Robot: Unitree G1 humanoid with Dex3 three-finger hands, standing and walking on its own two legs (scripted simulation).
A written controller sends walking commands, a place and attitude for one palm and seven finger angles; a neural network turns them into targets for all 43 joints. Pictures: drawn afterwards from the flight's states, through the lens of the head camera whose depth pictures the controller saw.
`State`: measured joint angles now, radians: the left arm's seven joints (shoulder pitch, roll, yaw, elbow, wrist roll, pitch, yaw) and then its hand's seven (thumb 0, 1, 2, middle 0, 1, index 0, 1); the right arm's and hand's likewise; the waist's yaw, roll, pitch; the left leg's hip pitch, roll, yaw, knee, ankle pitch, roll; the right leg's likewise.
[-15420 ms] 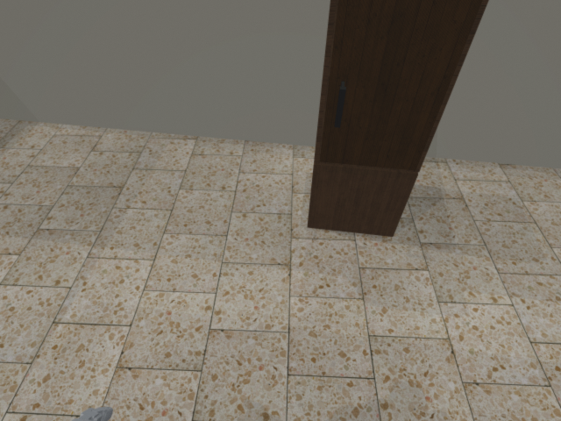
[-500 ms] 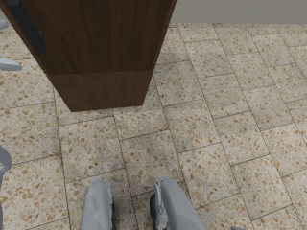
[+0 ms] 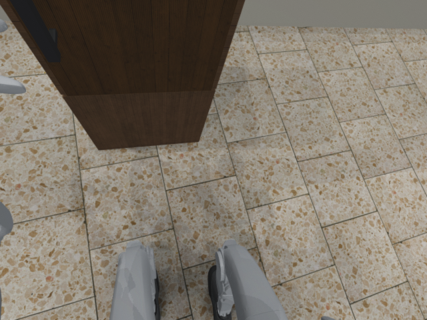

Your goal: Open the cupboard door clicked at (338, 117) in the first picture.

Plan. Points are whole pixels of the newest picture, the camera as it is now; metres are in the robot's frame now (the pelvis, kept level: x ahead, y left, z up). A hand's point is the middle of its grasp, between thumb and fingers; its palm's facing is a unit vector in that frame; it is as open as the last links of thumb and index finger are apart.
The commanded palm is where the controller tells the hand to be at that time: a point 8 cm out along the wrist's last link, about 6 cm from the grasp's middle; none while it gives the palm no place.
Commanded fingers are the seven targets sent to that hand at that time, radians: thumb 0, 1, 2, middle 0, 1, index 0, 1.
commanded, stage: slide the fingers in behind the handle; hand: left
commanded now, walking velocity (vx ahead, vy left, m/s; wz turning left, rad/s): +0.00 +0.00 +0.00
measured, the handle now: (37, 16) +0.59 +0.25 +0.07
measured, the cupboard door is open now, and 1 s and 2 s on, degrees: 0 0 0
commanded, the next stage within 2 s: close the thumb around the handle in 1.42 s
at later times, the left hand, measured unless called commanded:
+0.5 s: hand (14, 39) +0.54 +0.27 +0.07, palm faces +0.10 -1.00 -0.02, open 14.0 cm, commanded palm +0.52 +0.29 +0.07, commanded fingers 0.00 -0.50 0.30 -0.30 -1.20 -0.30 -1.20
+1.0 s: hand (41, 41) +0.54 +0.24 +0.07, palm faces +0.10 -0.99 +0.00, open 13.9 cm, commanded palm +0.53 +0.25 +0.07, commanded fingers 0.00 -0.50 0.30 -0.30 -1.20 -0.30 -1.20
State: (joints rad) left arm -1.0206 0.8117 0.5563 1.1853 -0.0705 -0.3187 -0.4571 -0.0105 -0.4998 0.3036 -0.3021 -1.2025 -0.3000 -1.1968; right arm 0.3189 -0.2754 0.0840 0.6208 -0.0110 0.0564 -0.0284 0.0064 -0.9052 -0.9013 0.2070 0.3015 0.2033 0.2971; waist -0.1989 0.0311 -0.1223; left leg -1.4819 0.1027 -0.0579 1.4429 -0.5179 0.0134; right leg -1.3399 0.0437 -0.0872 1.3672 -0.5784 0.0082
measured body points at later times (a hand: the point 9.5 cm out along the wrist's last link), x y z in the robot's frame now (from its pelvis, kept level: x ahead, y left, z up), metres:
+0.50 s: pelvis +0.00 +0.00 +0.01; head +0.19 +0.04 +0.42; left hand +0.52 +0.32 +0.08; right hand +0.02 -0.27 -0.09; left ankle +0.06 +0.11 -0.58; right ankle +0.03 -0.13 -0.58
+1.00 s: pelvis +0.01 +0.00 +0.01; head +0.19 +0.04 +0.42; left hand +0.53 +0.29 +0.07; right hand +0.03 -0.27 -0.10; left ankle +0.06 +0.11 -0.58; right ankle +0.03 -0.13 -0.58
